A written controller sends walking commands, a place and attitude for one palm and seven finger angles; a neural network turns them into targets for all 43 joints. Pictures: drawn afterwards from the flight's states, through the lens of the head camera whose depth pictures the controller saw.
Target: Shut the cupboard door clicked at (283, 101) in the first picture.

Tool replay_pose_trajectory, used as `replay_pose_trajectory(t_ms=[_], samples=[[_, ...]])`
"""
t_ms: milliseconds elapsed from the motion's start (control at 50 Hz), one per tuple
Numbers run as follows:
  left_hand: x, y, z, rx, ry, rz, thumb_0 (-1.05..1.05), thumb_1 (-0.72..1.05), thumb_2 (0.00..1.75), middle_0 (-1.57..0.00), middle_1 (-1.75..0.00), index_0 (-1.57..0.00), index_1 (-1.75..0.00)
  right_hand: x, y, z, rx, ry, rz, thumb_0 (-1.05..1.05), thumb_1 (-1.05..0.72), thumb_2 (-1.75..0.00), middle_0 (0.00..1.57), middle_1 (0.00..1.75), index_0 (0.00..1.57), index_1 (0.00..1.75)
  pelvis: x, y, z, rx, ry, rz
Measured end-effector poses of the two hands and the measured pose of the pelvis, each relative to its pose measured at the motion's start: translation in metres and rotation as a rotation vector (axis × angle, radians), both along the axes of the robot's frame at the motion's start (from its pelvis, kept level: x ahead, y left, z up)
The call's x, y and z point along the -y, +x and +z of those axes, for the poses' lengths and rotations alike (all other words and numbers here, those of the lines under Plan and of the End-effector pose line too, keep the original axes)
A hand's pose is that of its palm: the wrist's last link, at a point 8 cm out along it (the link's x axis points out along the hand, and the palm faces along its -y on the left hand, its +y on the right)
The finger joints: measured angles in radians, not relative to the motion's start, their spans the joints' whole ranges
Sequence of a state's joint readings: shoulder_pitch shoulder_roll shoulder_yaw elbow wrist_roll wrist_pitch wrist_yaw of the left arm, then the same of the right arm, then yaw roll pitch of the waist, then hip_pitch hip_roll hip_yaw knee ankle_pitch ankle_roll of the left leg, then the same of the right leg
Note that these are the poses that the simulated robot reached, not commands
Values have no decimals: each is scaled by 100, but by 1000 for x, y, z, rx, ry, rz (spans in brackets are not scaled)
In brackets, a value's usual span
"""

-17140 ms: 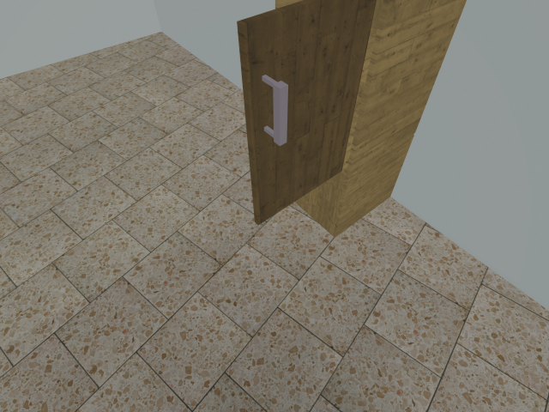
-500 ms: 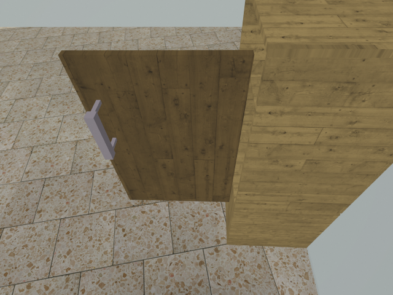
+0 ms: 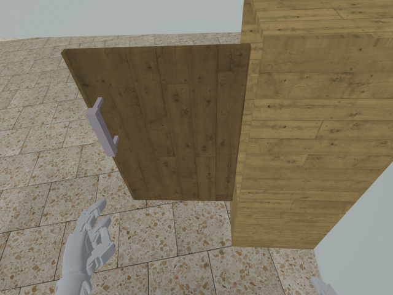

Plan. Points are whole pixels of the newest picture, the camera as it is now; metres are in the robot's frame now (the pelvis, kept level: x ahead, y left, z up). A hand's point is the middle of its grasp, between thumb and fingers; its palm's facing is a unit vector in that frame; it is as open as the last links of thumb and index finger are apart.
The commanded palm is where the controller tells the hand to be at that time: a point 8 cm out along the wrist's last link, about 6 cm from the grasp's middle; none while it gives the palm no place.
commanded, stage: raise the hand and make a fist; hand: left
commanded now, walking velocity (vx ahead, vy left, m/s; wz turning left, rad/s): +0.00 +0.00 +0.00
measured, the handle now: (105, 128) +0.48 +0.24 +0.08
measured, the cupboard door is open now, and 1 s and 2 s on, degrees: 91 91 91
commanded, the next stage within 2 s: bring the fist close to the handle in 1.72 s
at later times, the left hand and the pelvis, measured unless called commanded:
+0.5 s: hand (111, 267) +0.18 +0.17 +0.01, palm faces -0.16 -0.99 -0.04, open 4.8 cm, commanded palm +0.14 +0.25 +0.01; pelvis -0.05 +0.03 -0.06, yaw -1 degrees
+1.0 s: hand (83, 243) +0.21 +0.22 +0.05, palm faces +0.02 -1.00 -0.05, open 3.2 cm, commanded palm +0.18 +0.26 +0.06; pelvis -0.01 +0.04 -0.03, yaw -1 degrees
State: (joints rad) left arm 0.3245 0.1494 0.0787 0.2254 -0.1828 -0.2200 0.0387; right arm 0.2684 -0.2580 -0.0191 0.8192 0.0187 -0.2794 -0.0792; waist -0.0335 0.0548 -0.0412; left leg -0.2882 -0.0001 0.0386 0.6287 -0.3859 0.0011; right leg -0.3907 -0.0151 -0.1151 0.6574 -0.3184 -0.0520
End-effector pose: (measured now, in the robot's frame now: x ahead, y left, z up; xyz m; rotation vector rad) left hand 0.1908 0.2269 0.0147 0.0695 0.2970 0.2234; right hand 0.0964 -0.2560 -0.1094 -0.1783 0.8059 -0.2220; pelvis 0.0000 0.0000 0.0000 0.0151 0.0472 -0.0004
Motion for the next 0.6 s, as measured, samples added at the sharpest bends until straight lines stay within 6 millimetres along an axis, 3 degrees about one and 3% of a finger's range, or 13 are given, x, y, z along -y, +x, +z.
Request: replay_pose_trajectory(t_ms=[40,80,140,220,280,360,440,520,600], samples=[[3,13,14,178,-27,-61,2,91,90,-26,-37,-27,-37,4,21,12,108,-18,24,1,-90,-90,20,30,20,30,1,-9,-8,-42,12,-12],[8,9,12,302,-63,-141,1,91,90,-29,-40,-30,-40,6,39,23,193,-39,55,1,-90,-90,20,30,20,30,2,-18,-18,-77,20,-34],[14,-19,-15,318,-98,-259,1,91,90,-34,-45,-34,-45,7,58,35,278,-77,114,1,-90,-90,20,30,20,30,2,-30,-34,-109,21,-38],[3,-68,-57,156,-129,-251,1,91,90,-41,-53,-42,-53,0,75,36,335,-118,174,1,-90,-90,20,30,20,30,-4,-42,-53,-136,6,-25],[-15,-88,-61,146,-88,-158,2,90,90,-47,-59,-47,-59,-16,79,26,346,-116,209,1,-90,-90,20,30,20,30,-9,-48,-63,-148,-13,-9],[-24,-75,-25,354,-24,-134,3,90,90,-54,-67,-54,-67,-47,71,2,310,-70,250,1,-90,-90,20,30,20,30,-16,-54,-73,-154,-36,8],[-8,-42,4,462,-21,-286,2,90,90,-60,-75,-61,-74,-74,48,-18,242,7,236,1,-90,-90,20,30,20,30,-24,-56,-73,-147,-53,10],[2,-19,-7,251,-67,-398,2,90,90,-68,-83,-69,-82,-85,17,-23,154,73,143,1,-90,-90,21,30,20,30,-32,-50,-61,-137,-42,-12],[-15,-21,-12,104,-98,-288,2,90,90,-75,-91,-76,-90,-81,-4,-15,96,62,68,1,-89,-90,21,30,20,31,-37,-40,-47,-127,-32,-32]])
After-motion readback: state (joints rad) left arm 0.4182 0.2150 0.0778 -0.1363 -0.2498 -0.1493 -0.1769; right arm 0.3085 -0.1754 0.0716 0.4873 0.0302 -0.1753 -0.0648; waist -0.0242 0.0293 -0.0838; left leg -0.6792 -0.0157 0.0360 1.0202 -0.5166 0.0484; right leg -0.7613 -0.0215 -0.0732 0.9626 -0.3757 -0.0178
